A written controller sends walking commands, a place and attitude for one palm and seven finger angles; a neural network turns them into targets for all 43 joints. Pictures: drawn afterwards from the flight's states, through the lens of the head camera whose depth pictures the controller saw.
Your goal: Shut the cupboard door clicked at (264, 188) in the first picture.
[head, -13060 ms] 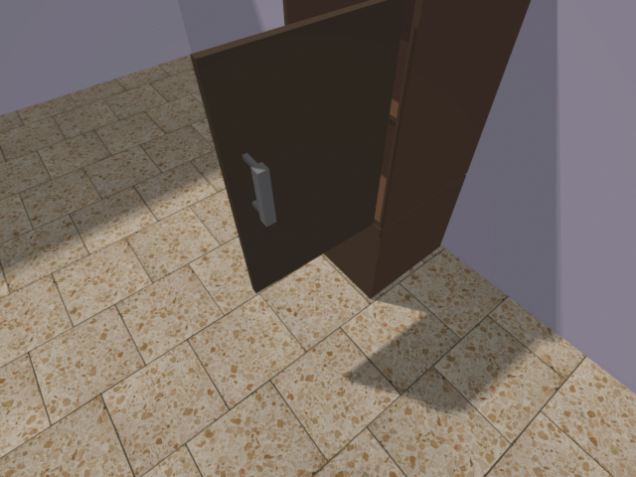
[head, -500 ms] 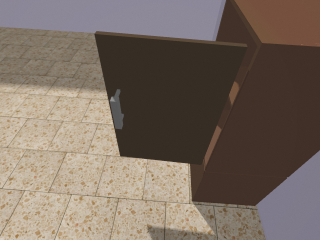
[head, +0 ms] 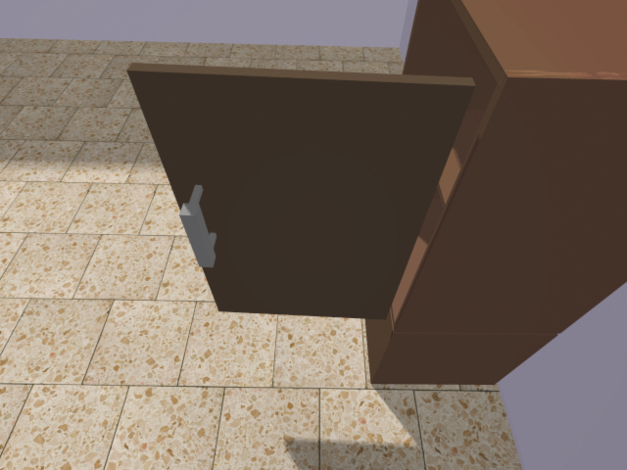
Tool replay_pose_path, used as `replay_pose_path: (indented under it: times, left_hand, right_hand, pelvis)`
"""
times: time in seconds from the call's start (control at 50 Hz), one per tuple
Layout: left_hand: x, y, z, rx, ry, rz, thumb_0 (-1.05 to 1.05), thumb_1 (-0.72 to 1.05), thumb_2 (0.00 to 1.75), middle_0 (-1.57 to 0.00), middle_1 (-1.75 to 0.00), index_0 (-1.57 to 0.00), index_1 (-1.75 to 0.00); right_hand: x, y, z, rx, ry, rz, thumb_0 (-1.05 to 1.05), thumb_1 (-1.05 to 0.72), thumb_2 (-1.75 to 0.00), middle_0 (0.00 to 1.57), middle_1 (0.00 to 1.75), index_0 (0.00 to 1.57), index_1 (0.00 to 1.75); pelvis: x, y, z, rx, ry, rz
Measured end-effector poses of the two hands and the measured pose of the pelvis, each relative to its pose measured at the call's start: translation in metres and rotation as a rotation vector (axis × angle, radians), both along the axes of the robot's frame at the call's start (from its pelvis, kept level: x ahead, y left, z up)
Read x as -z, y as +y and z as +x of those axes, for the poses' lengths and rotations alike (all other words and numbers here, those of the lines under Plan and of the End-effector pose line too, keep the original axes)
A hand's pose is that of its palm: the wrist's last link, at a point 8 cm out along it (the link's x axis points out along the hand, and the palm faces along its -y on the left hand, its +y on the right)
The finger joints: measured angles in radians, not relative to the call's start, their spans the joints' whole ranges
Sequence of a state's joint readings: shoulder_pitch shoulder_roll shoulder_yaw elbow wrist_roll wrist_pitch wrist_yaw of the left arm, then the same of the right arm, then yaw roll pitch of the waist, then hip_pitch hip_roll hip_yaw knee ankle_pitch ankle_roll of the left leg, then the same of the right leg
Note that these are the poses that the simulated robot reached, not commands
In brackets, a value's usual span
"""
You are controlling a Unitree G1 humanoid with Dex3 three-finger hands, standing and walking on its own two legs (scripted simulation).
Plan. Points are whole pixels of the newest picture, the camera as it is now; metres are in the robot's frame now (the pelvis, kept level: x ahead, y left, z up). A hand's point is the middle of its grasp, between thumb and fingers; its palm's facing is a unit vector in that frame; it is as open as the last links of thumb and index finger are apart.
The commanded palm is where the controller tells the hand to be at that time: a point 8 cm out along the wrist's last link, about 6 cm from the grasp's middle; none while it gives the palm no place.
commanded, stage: come to a stop and stand still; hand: left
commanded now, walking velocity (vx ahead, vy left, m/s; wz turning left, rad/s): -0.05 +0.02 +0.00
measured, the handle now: (202, 227) +0.45 +0.20 +0.01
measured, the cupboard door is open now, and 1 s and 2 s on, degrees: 88 88 88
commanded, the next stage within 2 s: look again from close up in 0.52 s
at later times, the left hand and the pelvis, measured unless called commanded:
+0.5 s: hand out of the picture -0.01 +0.20 -0.16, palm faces +0.00 -0.97 -0.24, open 7.4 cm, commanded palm none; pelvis -0.03 +0.01 +0.00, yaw +0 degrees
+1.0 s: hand out of the picture +0.00 +0.17 -0.17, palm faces +0.00 -0.98 -0.20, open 7.3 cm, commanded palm none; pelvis -0.01 +0.00 +0.00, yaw +0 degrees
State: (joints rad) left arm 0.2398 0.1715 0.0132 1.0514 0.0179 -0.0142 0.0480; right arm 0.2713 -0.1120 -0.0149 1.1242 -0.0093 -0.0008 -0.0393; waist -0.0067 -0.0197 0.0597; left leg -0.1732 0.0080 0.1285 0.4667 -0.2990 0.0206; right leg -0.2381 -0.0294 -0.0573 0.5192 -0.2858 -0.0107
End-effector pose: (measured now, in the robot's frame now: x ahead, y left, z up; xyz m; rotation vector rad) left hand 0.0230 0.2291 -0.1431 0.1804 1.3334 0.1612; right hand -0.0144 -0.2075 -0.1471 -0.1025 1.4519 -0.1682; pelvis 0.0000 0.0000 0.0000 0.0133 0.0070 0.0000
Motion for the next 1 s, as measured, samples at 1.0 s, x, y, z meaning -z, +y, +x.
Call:
replay_pose_path:
  times: [1.0]
  left_hand:
    - [-0.004,-0.006,-0.028,0.005,0.05,-0.018,0.01,0.92,0.9,-0.2,-0.3,-0.2,-0.3]
  right_hand:
    - [-0.003,-0.008,0.006,-0.074,-0.042,0.008,0.01,-0.91,-0.9,0.2,0.3,0.2,0.29]
  pelvis:
    - [-0.005,0.0,-0.007,-0.007,-0.018,-0.003]
